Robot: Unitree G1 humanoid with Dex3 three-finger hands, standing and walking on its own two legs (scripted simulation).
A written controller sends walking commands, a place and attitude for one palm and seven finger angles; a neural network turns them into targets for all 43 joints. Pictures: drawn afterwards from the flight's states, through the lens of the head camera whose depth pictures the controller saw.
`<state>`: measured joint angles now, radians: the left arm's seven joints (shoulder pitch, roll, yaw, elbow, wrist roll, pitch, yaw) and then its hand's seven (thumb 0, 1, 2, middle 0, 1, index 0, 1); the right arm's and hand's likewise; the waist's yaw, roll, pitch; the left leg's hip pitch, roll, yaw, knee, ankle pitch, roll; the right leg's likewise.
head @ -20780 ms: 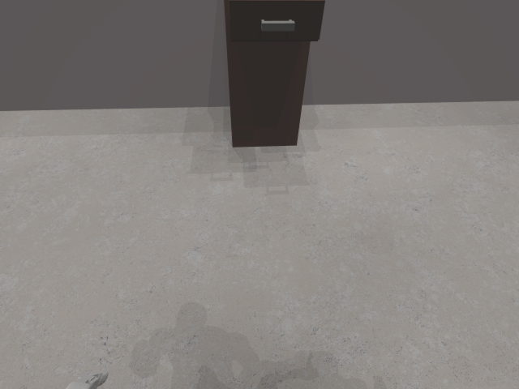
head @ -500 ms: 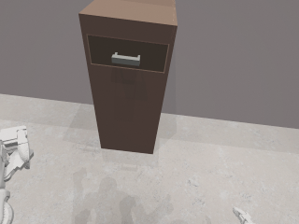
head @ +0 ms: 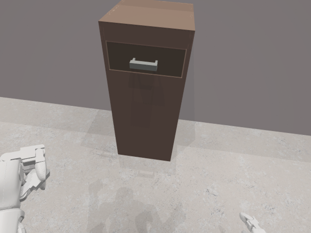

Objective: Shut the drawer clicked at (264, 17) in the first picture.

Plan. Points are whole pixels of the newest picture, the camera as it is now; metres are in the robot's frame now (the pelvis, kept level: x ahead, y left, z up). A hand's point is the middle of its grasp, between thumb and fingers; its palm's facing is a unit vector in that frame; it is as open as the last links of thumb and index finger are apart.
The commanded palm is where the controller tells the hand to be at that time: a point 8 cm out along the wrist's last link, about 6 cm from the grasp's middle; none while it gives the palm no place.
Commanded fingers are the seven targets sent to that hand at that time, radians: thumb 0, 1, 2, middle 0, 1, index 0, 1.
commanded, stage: let the arm hang, fingers relaxed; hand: left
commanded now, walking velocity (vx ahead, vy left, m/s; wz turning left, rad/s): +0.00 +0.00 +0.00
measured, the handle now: (144, 63) +0.81 +0.13 +0.05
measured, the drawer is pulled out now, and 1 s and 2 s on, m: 0.00 0.00 0.00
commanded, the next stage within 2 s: look to check the result in 1.08 s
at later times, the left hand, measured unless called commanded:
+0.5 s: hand out of the picture -0.11 +0.21 -0.16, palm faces +0.07 -0.97 -0.25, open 4.7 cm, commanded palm none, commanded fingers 0.00 0.90 0.90 -0.32 -0.43 -0.32 -0.43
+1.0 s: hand out of the picture -0.03 +0.14 -0.17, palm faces +0.08 -0.99 -0.14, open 7.3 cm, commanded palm none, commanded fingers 0.00 0.90 0.90 -0.20 -0.30 -0.20 -0.30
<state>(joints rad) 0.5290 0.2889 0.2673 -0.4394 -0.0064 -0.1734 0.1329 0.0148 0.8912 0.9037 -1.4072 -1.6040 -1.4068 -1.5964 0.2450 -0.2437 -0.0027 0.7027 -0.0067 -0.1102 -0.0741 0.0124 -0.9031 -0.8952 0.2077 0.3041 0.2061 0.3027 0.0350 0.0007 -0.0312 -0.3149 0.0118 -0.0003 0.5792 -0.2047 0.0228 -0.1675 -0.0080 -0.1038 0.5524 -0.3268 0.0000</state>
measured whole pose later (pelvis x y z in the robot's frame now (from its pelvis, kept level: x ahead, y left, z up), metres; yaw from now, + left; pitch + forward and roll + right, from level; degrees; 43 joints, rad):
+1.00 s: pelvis -0.02 -0.01 +0.01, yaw +2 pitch -2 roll -1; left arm 0.30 0.10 0.02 1.12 0.02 0.00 0.03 0.01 0.92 0.90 -0.20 -0.31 -0.20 -0.30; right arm 0.34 -0.09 -0.01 1.12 -0.02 0.03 -0.04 0.00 -0.91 -0.90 0.20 0.30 0.20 0.30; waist -0.01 0.01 0.03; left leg -0.31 -0.02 -0.03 0.45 -0.12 0.01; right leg -0.18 -0.02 -0.10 0.48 -0.28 -0.01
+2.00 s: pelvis +0.02 -0.03 +0.01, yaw +2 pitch -3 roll +0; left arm 0.29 0.11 0.03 1.15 0.01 0.00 0.03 0.00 0.91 0.90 -0.20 -0.30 -0.20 -0.30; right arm 0.27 -0.11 0.00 1.15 -0.02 0.02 -0.05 0.01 -0.91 -0.90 0.20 0.30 0.20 0.30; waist -0.01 0.01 0.07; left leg -0.23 0.02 -0.04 0.46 -0.19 -0.03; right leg -0.07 0.02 -0.11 0.43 -0.32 -0.05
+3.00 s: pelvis +0.02 -0.04 +0.01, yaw +2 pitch -3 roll +0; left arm 0.30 0.12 0.03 1.14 0.01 -0.01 0.03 0.00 0.91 0.90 -0.20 -0.30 -0.20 -0.30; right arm 0.27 -0.12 -0.01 1.15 -0.02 0.01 -0.05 0.00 -0.91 -0.90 0.20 0.30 0.20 0.30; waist 0.00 0.00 0.07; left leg -0.22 0.02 -0.04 0.46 -0.19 -0.03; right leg -0.06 0.03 -0.10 0.41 -0.31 -0.05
